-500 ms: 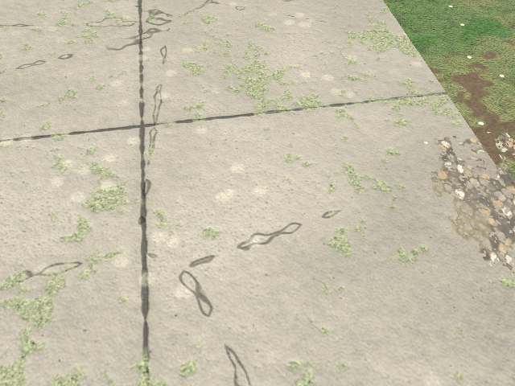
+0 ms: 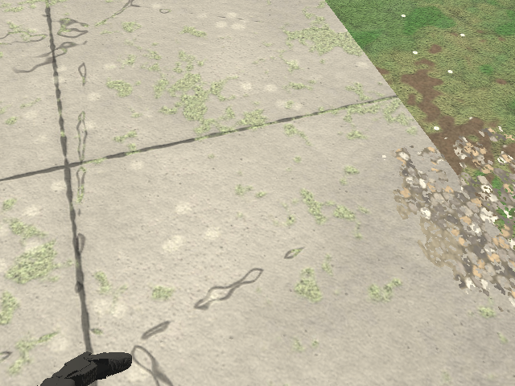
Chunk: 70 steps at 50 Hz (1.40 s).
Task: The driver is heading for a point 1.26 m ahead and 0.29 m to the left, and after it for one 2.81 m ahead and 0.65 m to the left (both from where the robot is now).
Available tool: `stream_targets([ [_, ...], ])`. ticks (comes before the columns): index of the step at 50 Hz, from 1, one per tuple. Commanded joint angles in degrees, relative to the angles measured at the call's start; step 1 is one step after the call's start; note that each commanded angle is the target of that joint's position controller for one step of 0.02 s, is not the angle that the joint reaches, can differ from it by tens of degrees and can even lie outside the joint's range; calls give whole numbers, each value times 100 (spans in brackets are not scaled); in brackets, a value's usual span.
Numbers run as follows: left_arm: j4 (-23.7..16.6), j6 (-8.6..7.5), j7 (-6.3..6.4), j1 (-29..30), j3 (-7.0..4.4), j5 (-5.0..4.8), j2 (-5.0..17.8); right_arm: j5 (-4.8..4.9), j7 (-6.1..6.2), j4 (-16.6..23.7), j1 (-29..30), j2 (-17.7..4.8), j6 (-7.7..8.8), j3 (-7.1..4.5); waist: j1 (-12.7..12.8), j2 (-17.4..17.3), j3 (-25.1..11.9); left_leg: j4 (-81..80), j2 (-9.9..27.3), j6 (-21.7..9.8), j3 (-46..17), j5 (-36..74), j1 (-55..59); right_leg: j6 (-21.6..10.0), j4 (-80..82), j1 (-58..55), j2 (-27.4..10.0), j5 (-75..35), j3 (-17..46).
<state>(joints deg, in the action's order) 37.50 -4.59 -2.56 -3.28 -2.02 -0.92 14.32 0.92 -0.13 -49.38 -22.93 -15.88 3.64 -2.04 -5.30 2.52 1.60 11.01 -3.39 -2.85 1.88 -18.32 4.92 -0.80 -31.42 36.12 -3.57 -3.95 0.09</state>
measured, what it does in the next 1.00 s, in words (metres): walks ahead: right foot, then left foot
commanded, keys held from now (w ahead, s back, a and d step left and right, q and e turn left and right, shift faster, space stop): w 0.96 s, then w+q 0.04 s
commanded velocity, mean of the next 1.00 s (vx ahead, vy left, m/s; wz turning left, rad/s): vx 0.50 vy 0.00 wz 0.00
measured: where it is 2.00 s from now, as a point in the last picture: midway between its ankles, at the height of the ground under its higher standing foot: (195, 174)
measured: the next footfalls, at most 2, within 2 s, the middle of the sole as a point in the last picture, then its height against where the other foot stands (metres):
right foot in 0.08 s outside the picture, level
left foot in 0.60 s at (193, 362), level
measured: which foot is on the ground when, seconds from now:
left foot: down 0.00-0.10, up 0.12-0.58, down 0.60-1.00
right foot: up 0.00-0.06, down 0.08-0.62, up 0.64-1.00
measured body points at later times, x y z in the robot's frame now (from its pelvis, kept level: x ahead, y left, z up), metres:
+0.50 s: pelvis +0.29 -0.02 +0.01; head +0.31 -0.02 +0.46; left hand +0.31 +0.27 -0.12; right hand +0.49 -0.25 -0.09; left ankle +0.48 +0.14 -0.69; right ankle +0.20 -0.12 -0.74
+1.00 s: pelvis +0.56 +0.03 +0.01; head +0.58 +0.04 +0.46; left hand +0.75 +0.28 -0.09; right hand +0.58 -0.25 -0.11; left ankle +0.49 +0.12 -0.74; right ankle +0.74 -0.14 -0.68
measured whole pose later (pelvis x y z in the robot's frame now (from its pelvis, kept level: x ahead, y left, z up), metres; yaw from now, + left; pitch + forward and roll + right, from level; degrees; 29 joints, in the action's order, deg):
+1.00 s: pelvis +0.56 +0.03 +0.01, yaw +0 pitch +1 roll +2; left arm 44.8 -3.8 -0.9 -5.0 -2.3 -0.4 15.8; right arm 0.5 -0.6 -49.2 -20.4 -15.5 4.5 -2.5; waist -4.3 2.6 1.1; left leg 11.6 -3.9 -3.3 2.5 -12.0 -1.1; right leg 1.0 -37.0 37.2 -6.5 -2.7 2.4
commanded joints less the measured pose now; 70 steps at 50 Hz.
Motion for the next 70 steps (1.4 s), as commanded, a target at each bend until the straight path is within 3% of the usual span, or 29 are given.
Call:
stream_targets([
  [1, -562, -142, -91, 544, -145, -5, 540, 26, 70, 148, -144, -1091, -45, -283, 229, -683, 244, 312, 1791, -682, -638, 3638, 211, -244, 280, -20, 175, 462, -74],
  [4, -53, -99, 40, -1376, -426, 34, 1133, -33, 121, 241, 84, -1102, -127, -259, 1264, -743, -1133, 2746, 1366, -353, -304, 5199, -512, -751, 281, -3046, 296, 442, -147],
  [5, 71, -75, 99, -2167, -551, 177, 1690, -133, 94, 441, -430, -538, -50, -79, 1196, 300, -2165, 4972, 687, -41, -104, 2819, -2659, -1491, 45, -5539, -1223, 694, 1985],
  [6, 172, -68, 82, -2290, -483, 70, 1439, -78, 36, 319, -680, -276, 70, 32, 1095, 1228, -2827, 6353, -92, 130, -687, -1331, -3959, -2051, 971, -6330, -1971, 1555, 4227],
  [7, 146, -45, 99, -1987, -362, 18, 1071, 86, -18, 459, -113, -908, 182, -136, 1209, 717, -1994, 6748, 292, 62, -1028, -1253, -4588, -1746, 1256, -5744, -1755, 2115, 3753],
  [8, 112, -24, 124, -1588, -311, 25, 939, 183, -45, 649, 436, -963, 245, -144, 1095, 381, -1185, 6587, 584, 16, -806, -787, -4703, -1539, 1403, -4838, -1534, 1921, 2877],
  [10, 113, -68, 93, -1029, -228, 112, 691, 22, -20, 689, 687, -850, 215, -172, 676, -55, -412, 5794, 1021, 78, -674, -64, -4273, -1346, 1812, -3361, -1075, 990, 1901],
  [14, 299, -205, 77, -902, -261, 77, 787, -40, 20, 622, 445, -519, -9, -114, 350, 112, -161, 5142, 1200, 340, -575, 377, -3854, -1466, 2382, -2430, -872, 394, 1161],
  [20, 610, -133, 197, -1316, -307, 38, 1049, -69, -35, 967, 1721, -332, 80, -34, 766, -4, 151, 2880, 1034, 444, -327, 2278, -3937, -1168, 2505, -2563, -541, 274, 360],
  [24, 887, -33, 211, -1755, -336, -27, 1183, 1, -147, 1194, 2342, -389, 136, -37, 999, 18, 248, 2162, 879, 329, -317, 2337, -4012, -1112, 2264, -3261, -850, 431, 460],
  [28, 1033, 107, 271, -1738, -382, -44, 1290, -9, -239, 1249, 2190, -596, 177, -114, 748, 162, 90, 1811, 707, 15, -260, 1484, -3659, -902, 1638, -3947, -1130, -438, 580],
  [30, 1020, 169, 294, -1610, -320, -2, 1160, -37, -177, 869, 874, -973, 179, -328, 73, 56, -754, 1658, 447, -283, 4, 1505, -1724, -633, 24, -3594, -671, -1717, 194],
  [31, 874, 161, 312, -1709, -173, 149, 832, -87, -114, 702, -138, -1412, 150, -449, -241, -671, -1671, 1853, 1501, -648, -1181, 1725, -15, -402, -1829, -2478, -289, -194, -99],
  [32, 828, 40, 256, -2439, -8, 77, 219, -101, -154, 602, -267, -1732, 125, -506, 199, -2216, -2211, 1084, 2529, -1515, -3907, 262, 1623, -71, -3569, -232, 764, 3504, 80],
  [33, 906, -64, 220, -2049, -133, -38, 864, -37, -168, 686, -196, -1116, 132, -349, -67, -1463, -1965, 661, 2442, -1349, -4171, -539, 1474, -130, -4166, 412, 482, 3746, 771],
  [34, 742, -130, 190, -1527, -209, -160, 1105, -47, -154, 737, 191, -937, 141, -283, -19, -1123, -1188, 566, 2296, -1136, -3370, -368, 815, -209, -4202, 734, 211, 3233, 648],
  [35, 683, -150, 218, -1245, -190, -124, 1036, -76, -152, 798, 568, -875, 141, -258, 145, -654, -768, 466, 2093, -1044, -2786, 271, 79, -194, -3976, 589, -75, 2708, 468],
  [37, 692, -88, 230, -1222, -217, -1, 916, -166, -160, 830, 927, -649, 173, -194, 453, -700, -431, 164, 1773, -1000, -2068, 1246, -872, -119, -3481, 69, -385, 2110, 474],
  [42, 617, 101, 276, -935, -160, 77, 628, -97, -105, 610, 773, -797, 258, -251, 536, -570, -124, -354, 1619, -1143, -1253, 2073, -1281, 165, -2478, 202, -485, 1360, 357],
  [52, 108, -97, 54, 732, -83, 14, 515, 31, 32, 91, -60, -997, 29, -310, 61, -574, 307, -70, 1646, -868, -917, 2020, -549, 106, 126, 18, -60, 107, 194],
  [55, 174, -176, 15, 411, -167, 19, 750, 49, 90, 71, 57, -1110, -47, -374, 358, -729, 118, 418, 1783, -724, -1183, 2480, -329, -53, 405, -644, 78, 619, 195],
  [57, 553, -209, 92, -912, -382, 60, 1154, 2, 96, 124, 187, -940, -76, -306, 1022, -648, -756, 1935, 1283, -443, -883, 3269, -856, -349, 509, -2730, 120, 592, 88],
  [58, 686, -190, 157, -1919, -491, 146, 1573, -140, 97, 308, 159, -548, -71, -160, 1354, 61, -1738, 3752, 806, -204, -583, 1700, -1993, -695, 283, -4464, -995, 622, 1234],
  [59, 796, -123, 132, -2042, -541, 144, 1808, -5, 73, 379, -632, 5, 30, -24, 931, 1669, -2348, 5454, 13, 93, -504, -1518, -4052, -1442, 960, -5979, -2084, 1973, 3660],
  [60, 701, -122, 130, -1880, -383, 98, 1179, 125, 77, 281, -313, -666, 76, -176, 1141, 971, -1884, 6088, 331, 81, -1066, -1510, -4570, -1251, 1349, -5547, -1914, 2754, 3722],
  [61, 676, -132, 151, -1520, -305, 72, 925, 196, 77, 425, 170, -925, 89, -274, 1104, 661, -1114, 6157, 563, 40, -972, -965, -4813, -1022, 1470, -4842, -1766, 2668, 2839],
  [62, 664, -143, 150, -1143, -266, 93, 817, 164, 104, 456, 370, -856, 75, -278, 924, 299, -734, 6014, 807, 71, -862, -484, -4609, -926, 1632, -4128, -1562, 2103, 2254],
  [65, 740, -210, 156, -656, -232, 172, 573, 114, 79, 461, 296, -556, -99, -314, 557, 438, -278, 5576, 1140, 148, -844, 168, -3968, -874, 2140, -3008, -1191, 1178, 1076],
  [70, 963, -252, 238, -709, -339, 176, 842, 52, 49, 755, 752, -364, -255, -295, 527, 119, 73, 4684, 1221, 299, -810, 1073, -4421, -999, 2481, -2903, -1183, 388, 51],
])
